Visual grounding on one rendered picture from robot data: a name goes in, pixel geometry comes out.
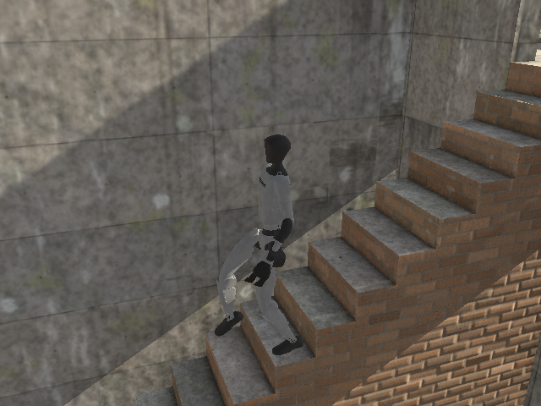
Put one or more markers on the stairs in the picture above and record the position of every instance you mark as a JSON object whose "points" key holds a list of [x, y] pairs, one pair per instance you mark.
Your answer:
{"points": [[430, 298]]}

